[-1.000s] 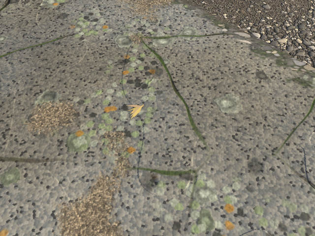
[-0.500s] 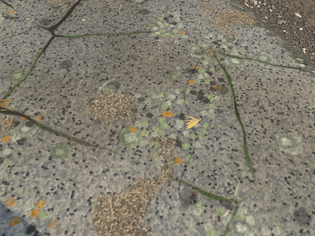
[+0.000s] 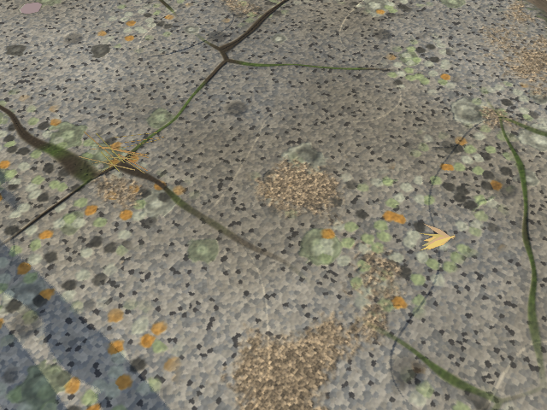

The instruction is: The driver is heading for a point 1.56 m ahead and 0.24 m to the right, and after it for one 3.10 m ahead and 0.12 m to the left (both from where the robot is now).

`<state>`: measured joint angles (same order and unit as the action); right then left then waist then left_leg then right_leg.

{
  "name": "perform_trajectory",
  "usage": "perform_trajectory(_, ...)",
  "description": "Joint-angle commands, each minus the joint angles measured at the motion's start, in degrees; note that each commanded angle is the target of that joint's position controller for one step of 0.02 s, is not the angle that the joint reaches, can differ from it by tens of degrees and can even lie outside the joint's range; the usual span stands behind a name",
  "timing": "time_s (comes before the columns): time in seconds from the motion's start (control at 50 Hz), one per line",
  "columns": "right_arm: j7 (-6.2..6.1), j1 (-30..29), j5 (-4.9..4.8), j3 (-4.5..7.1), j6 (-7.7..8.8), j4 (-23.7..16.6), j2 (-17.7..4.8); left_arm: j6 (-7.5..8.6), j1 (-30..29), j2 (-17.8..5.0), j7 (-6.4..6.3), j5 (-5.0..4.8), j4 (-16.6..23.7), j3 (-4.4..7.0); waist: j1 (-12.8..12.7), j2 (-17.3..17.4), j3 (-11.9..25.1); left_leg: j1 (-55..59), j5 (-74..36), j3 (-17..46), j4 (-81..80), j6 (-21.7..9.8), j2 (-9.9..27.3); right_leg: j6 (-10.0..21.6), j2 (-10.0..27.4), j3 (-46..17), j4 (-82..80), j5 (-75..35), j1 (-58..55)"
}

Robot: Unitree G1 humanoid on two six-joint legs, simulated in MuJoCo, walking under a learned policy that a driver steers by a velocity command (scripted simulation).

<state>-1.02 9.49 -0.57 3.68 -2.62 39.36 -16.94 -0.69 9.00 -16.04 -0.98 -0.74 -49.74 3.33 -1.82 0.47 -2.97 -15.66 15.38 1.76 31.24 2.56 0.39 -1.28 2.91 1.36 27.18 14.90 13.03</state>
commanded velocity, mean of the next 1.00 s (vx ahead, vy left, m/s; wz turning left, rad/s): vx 0.00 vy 0.00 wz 0.04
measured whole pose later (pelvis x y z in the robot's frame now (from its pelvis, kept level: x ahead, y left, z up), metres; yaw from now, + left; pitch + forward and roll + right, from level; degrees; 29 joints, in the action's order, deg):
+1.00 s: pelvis +0.01 +0.02 +0.00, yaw +1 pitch -1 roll +0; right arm -1.6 11.1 0.1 1.6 -0.6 56.7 -13.8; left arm -0.1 12.7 -14.1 -2.4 0.2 -61.2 1.4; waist -1.0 0.1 -2.0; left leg -10.9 16.4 1.9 28.7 -0.3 -0.9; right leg -3.3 3.7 0.6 27.4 16.2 9.6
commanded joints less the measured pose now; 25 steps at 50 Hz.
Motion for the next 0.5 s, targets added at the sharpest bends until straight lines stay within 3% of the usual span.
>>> perform_trajectory(0.02,-0.58,3.42,0.64,2.28,0.46,-2.84,-9.11,1.52,1.77,-6.38,0.82,1.19,2.04,0.49,0.69,-1.06,9.1,17.82,-24.05,7.54,-11.61,-4.46,6.75,3.66,5.82,-4.54,1.97,-10.01,3.86)
perform_trajectory(0.04,-0.93,0.24,1.46,2.09,0.11,-3.79,-10.87,2.4,4.27,-3.24,1.42,2.65,2.22,-0.44,-2.87,10.25,9.79,17.01,-32.78,14.39,-8.72,-10.41,14.66,-0.53,1.25,-0.01,4.37,5.51,7.88)
perform_trajectory(0.06,-0.14,-1.24,1.97,0.99,0.71,-3.72,-6.51,2.27,0.36,-4.92,0.99,2.16,2.74,-0.36,-0.23,9.3,9.7,10.09,-22.85,14.49,-10.0,-13.58,14.38,-1.82,1.46,-1.41,2.66,6.33,3.29)
perform_trajectory(0.08,0.45,-2.9,2.12,0.54,1.36,-3.37,-4.95,2.07,-1.29,-6.44,0.82,1.76,2.81,-0.11,-0.51,7.53,7.68,8.27,-14.47,11.86,-10.43,-11.48,10.48,-2.03,1.33,-1.16,0.94,0.88,1.53)
perform_trajectory(0.12,0.79,-2.53,2.15,0.53,2.32,-2.51,-5.5,1.4,-1.24,-7.65,0.29,1.78,1.74,0.03,0.42,8.32,5.15,5.71,-8.25,9.01,-10.7,-7.82,6.61,-2.16,1.19,-1.04,-0.17,-5.04,0.22)
perform_trajectory(0.16,0.73,-1.02,1.85,0.27,2.79,-1.33,-5.34,1.23,-0.37,-7.83,0.17,1.63,1.0,0.02,0.25,6.3,3.43,4.43,-9.48,8.36,-10.3,-6.63,5.53,-2.09,1.38,-1.28,-1.19,-6.54,-0.98)
perform_trajectory(0.3,0.32,-1.12,1.39,0.07,2.62,0.44,-4.52,1.49,0.83,-7.16,-0.08,1.35,-2.36,-0.11,0.54,1.65,3.73,6.0,-13.72,6.65,-8.63,-6.54,4.16,-2.45,1.54,-0.99,-2.98,-8.36,-2.32)
perform_trajectory(0.5,0.16,-0.53,1.13,0.11,2.64,4.87,-4.09,1.32,1.62,-7.34,-0.84,1.12,-5.64,-0.1,0.36,0.29,3.75,5.82,-14.34,4.4,-7.99,-5.88,2.49,-2.27,1.55,-0.56,-3.45,-8.79,-3.58)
